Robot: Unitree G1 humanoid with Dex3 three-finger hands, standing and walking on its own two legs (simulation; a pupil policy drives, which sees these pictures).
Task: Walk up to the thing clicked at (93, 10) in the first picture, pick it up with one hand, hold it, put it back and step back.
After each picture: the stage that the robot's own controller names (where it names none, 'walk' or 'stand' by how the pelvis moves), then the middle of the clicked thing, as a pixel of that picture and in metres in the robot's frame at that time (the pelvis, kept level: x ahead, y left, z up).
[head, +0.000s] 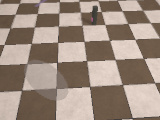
stand; (94, 15) +1.79 -0.18 -0.65
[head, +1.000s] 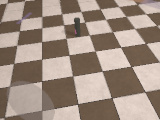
walk; (77, 27) +1.67 +0.15 -0.64
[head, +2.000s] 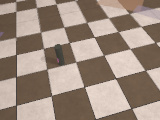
walk; (59, 55) +1.09 +0.29 -0.65
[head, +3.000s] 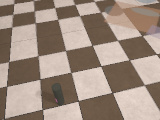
walk; (58, 94) +0.64 +0.24 -0.65
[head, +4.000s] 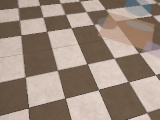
walk; out of the picture +0.36 +0.17 -0.64
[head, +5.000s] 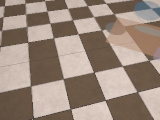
stand; out of the picture +0.28 +0.17 -0.65
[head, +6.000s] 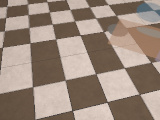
stand; out of the picture +0.27 +0.16 -0.66
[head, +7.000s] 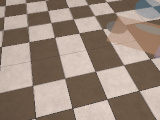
stand; out of the picture +0.28 +0.16 -0.66
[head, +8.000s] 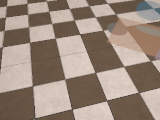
stand; out of the picture +0.28 +0.17 -0.66
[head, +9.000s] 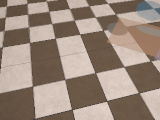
stand; out of the picture +0.28 +0.17 -0.66
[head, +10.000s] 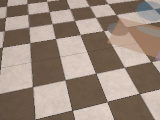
go down; out of the picture +0.27 +0.17 -0.66
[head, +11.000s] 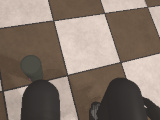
go down; (33, 71) +0.38 +0.17 -0.27
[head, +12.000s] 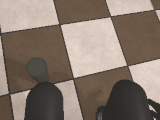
approach; (39, 74) +0.38 +0.17 -0.26
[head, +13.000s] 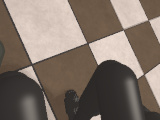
close in; out of the picture +0.38 +0.20 -0.16
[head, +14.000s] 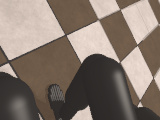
close; out of the picture +0.39 +0.22 -0.16
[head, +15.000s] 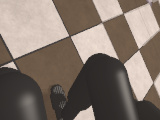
lift; out of the picture +0.37 +0.21 -0.15
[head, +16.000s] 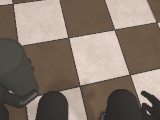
lift; (19, 77) +0.32 +0.19 +0.04
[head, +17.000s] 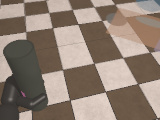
hold; (30, 80) +0.32 +0.17 +0.08
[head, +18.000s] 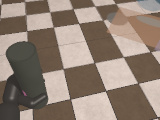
hold; (31, 80) +0.32 +0.17 +0.07
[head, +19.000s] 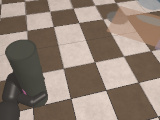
hold; (31, 79) +0.32 +0.17 +0.08
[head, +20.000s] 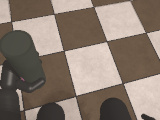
crouch; (28, 66) +0.37 +0.16 +0.00
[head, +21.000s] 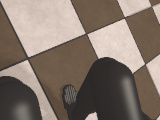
lower; out of the picture +0.41 +0.22 -0.14
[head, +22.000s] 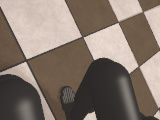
lower; out of the picture +0.40 +0.23 -0.13
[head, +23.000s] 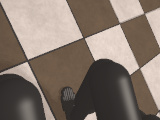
lower; out of the picture +0.40 +0.22 -0.13
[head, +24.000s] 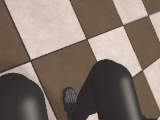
lower; out of the picture +0.39 +0.22 -0.13
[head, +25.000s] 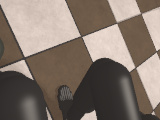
loosen; out of the picture +0.37 +0.20 -0.15
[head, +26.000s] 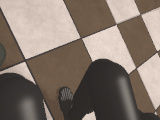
withdraw; out of the picture +0.37 +0.19 -0.17
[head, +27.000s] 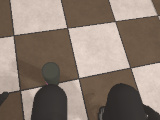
walk; (52, 76) +0.38 +0.14 -0.30
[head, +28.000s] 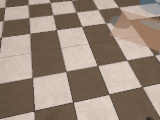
stand; out of the picture +0.28 +0.12 -0.59
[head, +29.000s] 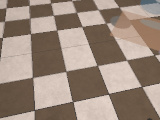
stand; out of the picture +0.29 +0.14 -0.60
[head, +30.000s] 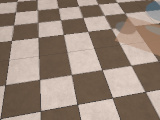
stand; out of the picture +0.30 +0.12 -0.64
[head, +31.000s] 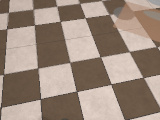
walk; out of the picture +0.33 +0.11 -0.64
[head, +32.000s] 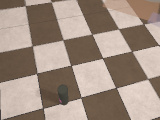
walk; (63, 95) +0.50 +0.12 -0.63
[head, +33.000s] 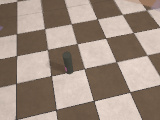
walk; (68, 63) +0.82 +0.16 -0.63
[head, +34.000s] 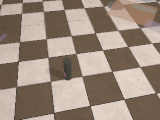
stand; (67, 69) +0.92 +0.13 -0.65
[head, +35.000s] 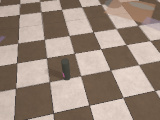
stand; (66, 70) +0.91 +0.15 -0.66
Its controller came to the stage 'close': yes
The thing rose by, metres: 0.72
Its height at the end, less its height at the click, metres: +0.00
